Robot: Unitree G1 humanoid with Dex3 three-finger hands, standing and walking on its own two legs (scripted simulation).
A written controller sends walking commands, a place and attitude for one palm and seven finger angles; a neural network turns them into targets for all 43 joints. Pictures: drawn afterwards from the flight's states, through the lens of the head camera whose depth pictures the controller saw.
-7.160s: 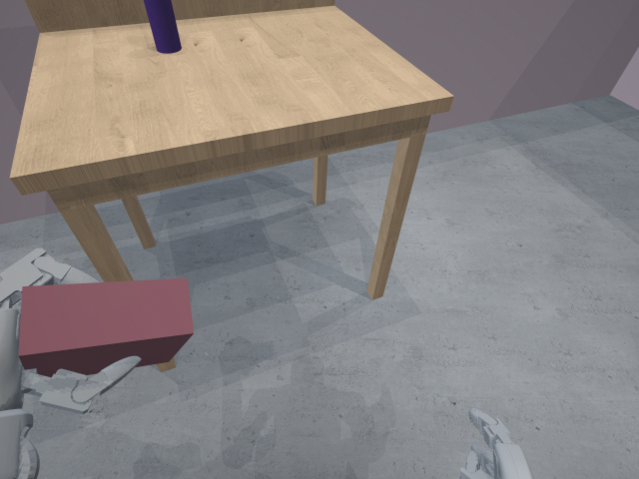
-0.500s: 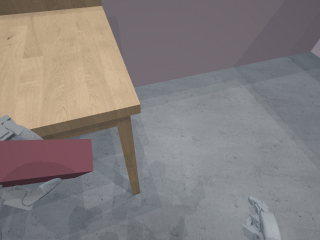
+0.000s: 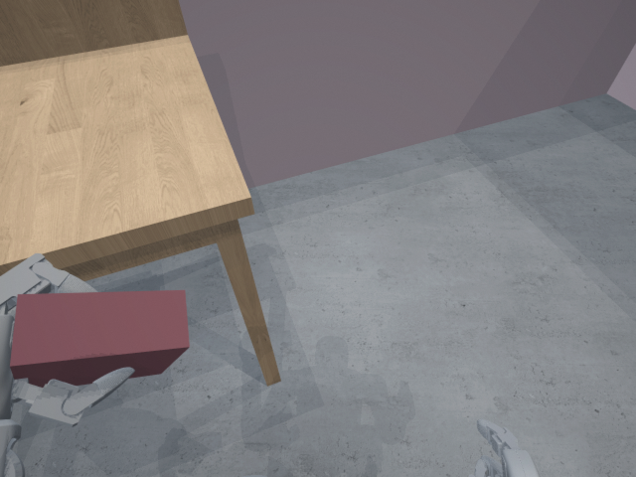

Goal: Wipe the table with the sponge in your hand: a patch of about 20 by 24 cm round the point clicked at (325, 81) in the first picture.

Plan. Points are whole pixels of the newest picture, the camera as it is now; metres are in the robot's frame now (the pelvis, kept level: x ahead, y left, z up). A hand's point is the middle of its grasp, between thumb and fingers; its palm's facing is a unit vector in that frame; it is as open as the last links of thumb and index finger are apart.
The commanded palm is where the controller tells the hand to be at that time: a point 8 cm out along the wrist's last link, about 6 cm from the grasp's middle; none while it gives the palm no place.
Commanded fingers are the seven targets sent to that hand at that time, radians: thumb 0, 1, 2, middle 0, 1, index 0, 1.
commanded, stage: come to a stop and stand still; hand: left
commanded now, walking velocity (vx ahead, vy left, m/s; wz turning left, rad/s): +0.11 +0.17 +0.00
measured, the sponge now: (127, 339) +0.23 +0.19 +0.14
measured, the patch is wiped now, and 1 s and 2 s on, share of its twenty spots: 0.00 0.00 0.00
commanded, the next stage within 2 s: look again from close up in 0.64 s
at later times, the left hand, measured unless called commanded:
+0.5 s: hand (10, 372) +0.18 +0.27 +0.16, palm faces +0.42 -0.82 -0.40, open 9.8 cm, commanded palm +0.13 +0.30 +0.17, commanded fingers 0.00 0.10 1.30 -1.20 -1.60 -1.20 -1.60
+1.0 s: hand (32, 339) +0.21 +0.26 +0.16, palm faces +0.30 -0.88 -0.36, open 9.7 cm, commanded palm +0.15 +0.32 +0.17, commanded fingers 0.00 0.10 1.30 -1.20 -1.60 -1.20 -1.60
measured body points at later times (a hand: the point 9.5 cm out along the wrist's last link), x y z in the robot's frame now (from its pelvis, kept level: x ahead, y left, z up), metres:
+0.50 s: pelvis -0.03 +0.02 -0.01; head -0.01 +0.03 +0.44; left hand +0.16 +0.31 +0.18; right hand +0.16 -0.17 -0.09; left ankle -0.01 +0.14 -0.74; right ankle +0.00 -0.07 -0.74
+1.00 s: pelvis -0.03 +0.04 +0.00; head -0.01 +0.06 +0.45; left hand +0.19 +0.31 +0.18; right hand +0.11 -0.21 -0.08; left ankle -0.01 +0.14 -0.74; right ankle +0.00 -0.07 -0.74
